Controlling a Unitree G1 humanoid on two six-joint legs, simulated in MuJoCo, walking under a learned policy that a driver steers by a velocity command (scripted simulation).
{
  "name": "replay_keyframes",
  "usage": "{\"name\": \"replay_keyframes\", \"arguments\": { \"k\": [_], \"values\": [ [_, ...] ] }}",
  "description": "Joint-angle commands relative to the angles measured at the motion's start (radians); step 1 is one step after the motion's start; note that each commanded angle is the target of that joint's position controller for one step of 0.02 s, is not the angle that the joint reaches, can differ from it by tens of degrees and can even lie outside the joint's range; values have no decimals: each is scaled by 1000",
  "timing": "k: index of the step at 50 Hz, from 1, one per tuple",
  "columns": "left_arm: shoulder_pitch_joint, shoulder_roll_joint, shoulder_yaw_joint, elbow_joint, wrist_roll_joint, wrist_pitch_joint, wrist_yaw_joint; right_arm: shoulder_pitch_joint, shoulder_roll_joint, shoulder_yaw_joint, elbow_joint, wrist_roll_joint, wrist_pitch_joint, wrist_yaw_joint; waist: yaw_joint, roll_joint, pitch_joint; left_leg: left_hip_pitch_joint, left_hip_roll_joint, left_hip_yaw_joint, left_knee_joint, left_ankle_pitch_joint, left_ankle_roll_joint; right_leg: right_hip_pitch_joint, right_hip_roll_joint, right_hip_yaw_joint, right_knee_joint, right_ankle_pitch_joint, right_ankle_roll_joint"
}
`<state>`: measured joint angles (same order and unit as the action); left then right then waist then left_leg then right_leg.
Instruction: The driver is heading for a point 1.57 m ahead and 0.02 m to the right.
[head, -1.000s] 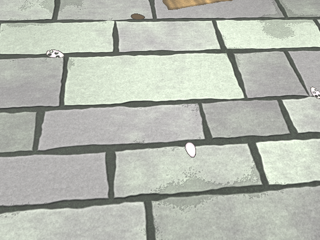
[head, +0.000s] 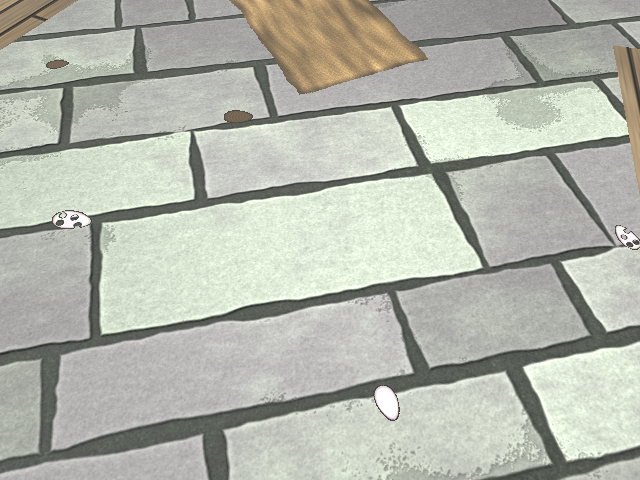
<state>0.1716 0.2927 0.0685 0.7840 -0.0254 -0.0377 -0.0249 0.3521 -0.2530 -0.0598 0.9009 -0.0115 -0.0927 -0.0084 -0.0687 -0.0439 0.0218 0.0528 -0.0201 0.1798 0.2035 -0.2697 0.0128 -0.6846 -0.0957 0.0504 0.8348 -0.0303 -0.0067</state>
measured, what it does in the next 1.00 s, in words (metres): walks ahead: right foot, then left foot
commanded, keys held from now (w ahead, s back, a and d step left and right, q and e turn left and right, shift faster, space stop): w+e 0.18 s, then w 0.10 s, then w+q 0.68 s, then w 0.04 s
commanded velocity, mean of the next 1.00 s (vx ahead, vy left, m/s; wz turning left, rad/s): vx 0.49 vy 0.00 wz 0.07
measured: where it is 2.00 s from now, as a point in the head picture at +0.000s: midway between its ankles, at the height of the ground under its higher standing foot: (292, 233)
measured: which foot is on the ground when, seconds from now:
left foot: down 0.00-0.16, up 0.18-0.72, down 0.74-1.00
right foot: up 0.00-0.16, down 0.18-0.76, up 0.78-1.00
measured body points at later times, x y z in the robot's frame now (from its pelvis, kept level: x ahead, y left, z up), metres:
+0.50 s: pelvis +0.28 -0.07 +0.00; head +0.30 -0.08 +0.45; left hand +0.39 +0.19 -0.11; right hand +0.39 -0.36 -0.10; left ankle +0.47 +0.10 -0.67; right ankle +0.23 -0.13 -0.74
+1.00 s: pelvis +0.59 -0.04 +0.00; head +0.62 -0.03 +0.45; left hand +0.73 +0.24 -0.09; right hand +0.71 -0.31 -0.10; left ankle +0.57 +0.03 -0.74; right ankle +0.72 -0.22 -0.68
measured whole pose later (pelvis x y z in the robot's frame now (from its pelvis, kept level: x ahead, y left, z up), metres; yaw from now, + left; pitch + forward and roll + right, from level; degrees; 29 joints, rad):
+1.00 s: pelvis +0.59 -0.04 +0.00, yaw +8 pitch +2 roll +0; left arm 0.12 0.30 0.04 0.70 0.01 -0.10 0.00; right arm 0.31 -0.29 -0.06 0.71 0.01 -0.05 0.01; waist -0.03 -0.02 0.04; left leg -0.21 -0.12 -0.08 0.35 -0.17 0.08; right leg -0.65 -0.10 0.09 0.87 -0.19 0.06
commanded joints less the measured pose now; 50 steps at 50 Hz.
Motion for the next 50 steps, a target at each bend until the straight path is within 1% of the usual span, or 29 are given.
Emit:
{"name": "replay_keyframes", "arguments": {
  "k": [1,3,5,7,8,9,10,11,12,13,14,16,18,21,25,28,31,34,36,37,38,39,40,41,42,43,46,48,50],
  "values": [
    [-151,3,-16,-125,4,-13,-23,-31,-174,-38,-56,11,-8,-11,-10,88,110,-78,277,-47,-107,322,129,-16,-2,-57,-129,73,-10],
    [-189,10,-16,-155,1,-12,-37,-6,-184,-42,-44,22,2,-10,-9,85,114,-12,296,-18,-73,401,120,-12,10,-80,-182,42,-37],
    [-186,36,-5,-177,0,-10,-46,-11,-208,-48,-46,27,16,-12,23,105,78,45,307,14,18,684,104,55,55,-123,-208,-30,-76],
    [-73,91,24,-165,-3,-2,-47,-20,-240,-57,-57,29,35,-20,102,147,-23,73,303,37,230,1030,85,229,132,-176,-195,-130,-124],
    [68,138,52,-133,-5,2,-39,-33,-248,-58,-63,32,43,-23,184,141,-102,10,283,52,419,1051,64,432,170,-179,-235,-110,-158],
    [233,200,85,-91,-5,15,-18,-34,-240,-51,-78,25,38,-28,265,89,-182,-201,246,50,689,841,23,732,142,-76,-269,-106,-198],
    [225,296,95,-85,-10,16,0,75,-70,-1,-123,-15,17,-9,137,-200,-262,-657,66,7,1066,-193,-36,1084,-136,449,-316,-234,-353],
    [251,248,74,-120,4,0,-2,30,-118,3,-137,24,-28,6,180,-127,-445,-768,-12,-248,1240,-340,-32,1146,-268,832,-513,-409,-454],
    [222,177,55,-98,14,-14,-5,-83,-184,-18,-162,69,-47,15,206,-51,-295,-855,50,-279,1231,-238,-9,1053,-234,676,-558,-366,-377],
    [157,152,46,-100,8,-25,-6,-113,-176,-12,-176,69,-57,11,164,3,-175,-840,100,-267,1142,-145,12,890,-194,530,-561,-283,-333],
    [80,119,34,-109,13,-32,-7,-121,-170,-15,-161,43,-57,2,119,58,-107,-775,140,-260,1057,-89,11,734,-152,422,-566,-156,-299],
    [23,76,18,-120,38,-44,-7,-60,-174,-22,-131,27,-29,4,63,22,-70,-638,182,-265,1001,-35,8,561,-113,285,-604,86,-283],
    [21,89,20,-96,29,-59,-7,-29,-141,-18,-117,26,0,5,40,21,-59,-620,196,-251,939,0,-17,498,-108,198,-653,124,-286],
    [54,108,22,-58,32,-70,3,-114,-120,-10,-146,22,22,1,64,24,1,-709,197,-245,801,167,-42,491,-81,78,-698,156,-254],
    [77,119,18,-32,35,-72,16,-217,-99,-1,-170,31,6,16,116,12,27,-686,148,-222,538,425,-23,527,-42,-49,-726,114,-178],
    [121,133,20,2,31,-65,21,-292,-84,8,-204,37,2,33,152,18,54,-719,120,-210,427,457,-7,637,-82,-79,-729,126,-162],
    [157,133,22,28,27,-40,27,-351,-80,12,-245,35,-2,58,168,22,68,-800,97,-190,374,359,19,793,-127,-102,-663,251,-159],
    [137,162,29,22,24,-13,42,-325,-104,2,-273,32,3,77,123,-19,10,-724,29,-111,366,189,65,871,-145,-135,-507,664,-134],
    [117,186,32,10,27,4,58,-151,-171,-33,-249,30,12,72,21,-50,-109,-481,-42,-74,365,124,114,839,-129,-165,-246,915,-106],
    [94,184,27,-4,24,3,66,10,-227,-61,-221,32,16,59,-73,-16,-192,-203,-14,-154,306,201,165,670,-98,-188,-7,773,-69],
    [192,76,-10,-50,44,-23,52,108,-338,-92,-212,25,20,46,-36,204,-334,240,252,-623,320,131,345,217,54,-183,399,141,2],
    [182,66,-25,-47,48,-64,30,115,-283,-73,-219,32,16,44,-37,228,-446,404,362,-1009,168,79,432,-6,187,11,569,-541,10],
    [77,139,-5,-76,2,-92,10,92,-220,-54,-221,25,18,39,-67,162,-335,349,327,-872,136,33,366,-114,113,87,599,-484,-13],
    [23,137,-11,-101,-10,-108,5,28,-198,-48,-233,26,18,36,-40,85,-212,196,294,-743,117,67,327,-126,65,70,521,-400,-25],
    [-2,126,-9,-101,12,-110,10,-39,-175,-39,-248,28,22,35,4,-3,-111,29,250,-645,85,149,296,-86,32,46,416,-351,-21],
    [15,134,-1,-104,28,-102,15,-80,-165,-34,-264,18,21,32,45,34,-70,-94,230,-601,62,257,301,-16,9,45,354,-322,-5],
    [69,107,-3,-101,40,-69,22,-127,-170,-36,-284,19,21,22,97,72,-50,-274,172,-499,17,366,300,86,-4,16,222,-284,52],
    [6,78,-15,-126,44,-59,28,-111,-201,-46,-278,24,22,10,80,89,-26,-348,136,-435,11,389,279,108,12,-8,69,-175,84],
    [-60,53,-27,-134,42,-62,25,-87,-202,-46,-265,29,26,1,46,109,-29,-371,92,-370,25,328,233,171,37,-22,-112,6,89]
  ]
}}
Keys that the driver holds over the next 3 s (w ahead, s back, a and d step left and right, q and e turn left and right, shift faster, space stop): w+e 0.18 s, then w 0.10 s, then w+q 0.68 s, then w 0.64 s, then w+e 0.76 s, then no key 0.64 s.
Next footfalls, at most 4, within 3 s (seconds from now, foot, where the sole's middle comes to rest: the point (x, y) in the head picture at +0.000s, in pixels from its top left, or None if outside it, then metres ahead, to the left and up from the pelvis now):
0.18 right None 0.27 -0.13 -0.78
0.74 left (294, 424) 0.61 0.03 -0.78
1.20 right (363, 307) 0.90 -0.15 -0.78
1.74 left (243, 241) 1.14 0.15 -0.78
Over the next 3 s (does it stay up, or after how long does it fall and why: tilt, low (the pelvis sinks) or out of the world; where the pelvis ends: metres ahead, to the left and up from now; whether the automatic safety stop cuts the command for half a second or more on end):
stays up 1.53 -0.02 -0.01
